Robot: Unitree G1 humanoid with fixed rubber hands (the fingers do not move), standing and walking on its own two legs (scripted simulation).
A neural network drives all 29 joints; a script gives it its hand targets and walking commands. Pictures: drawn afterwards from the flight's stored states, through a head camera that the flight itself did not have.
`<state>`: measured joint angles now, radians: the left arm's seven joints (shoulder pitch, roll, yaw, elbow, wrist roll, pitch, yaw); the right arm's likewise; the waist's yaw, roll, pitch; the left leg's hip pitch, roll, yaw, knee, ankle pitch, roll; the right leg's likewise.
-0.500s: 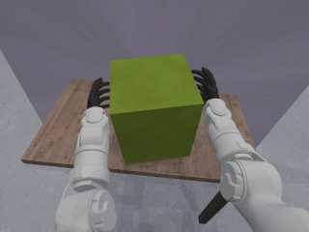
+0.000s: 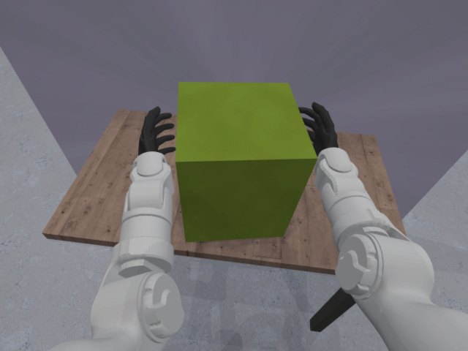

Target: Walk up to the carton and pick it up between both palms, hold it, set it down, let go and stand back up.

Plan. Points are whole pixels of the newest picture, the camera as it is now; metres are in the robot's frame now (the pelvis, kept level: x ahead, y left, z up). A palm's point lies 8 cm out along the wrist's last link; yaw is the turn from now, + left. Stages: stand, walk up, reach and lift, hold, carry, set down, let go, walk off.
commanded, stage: set down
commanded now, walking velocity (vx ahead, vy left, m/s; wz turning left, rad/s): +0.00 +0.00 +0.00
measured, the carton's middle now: (235, 165) +0.46 +0.05 +0.05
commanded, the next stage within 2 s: none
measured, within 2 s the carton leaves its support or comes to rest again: rests again in 0.78 s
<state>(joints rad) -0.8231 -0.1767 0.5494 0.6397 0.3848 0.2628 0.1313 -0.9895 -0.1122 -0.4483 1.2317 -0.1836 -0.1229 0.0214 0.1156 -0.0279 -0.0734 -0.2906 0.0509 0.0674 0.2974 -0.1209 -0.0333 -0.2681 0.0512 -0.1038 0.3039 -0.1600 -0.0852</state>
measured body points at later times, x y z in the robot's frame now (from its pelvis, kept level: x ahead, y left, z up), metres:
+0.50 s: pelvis +0.00 +0.00 +0.00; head +0.05 +0.00 +0.44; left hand +0.42 +0.19 +0.11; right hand +0.48 -0.11 +0.10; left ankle +0.01 +0.14 -0.75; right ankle -0.01 -0.06 -0.75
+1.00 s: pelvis +0.00 +0.00 +0.00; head +0.06 +0.00 +0.44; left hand +0.41 +0.19 +0.08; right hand +0.48 -0.10 +0.09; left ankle +0.01 +0.14 -0.75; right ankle -0.01 -0.06 -0.75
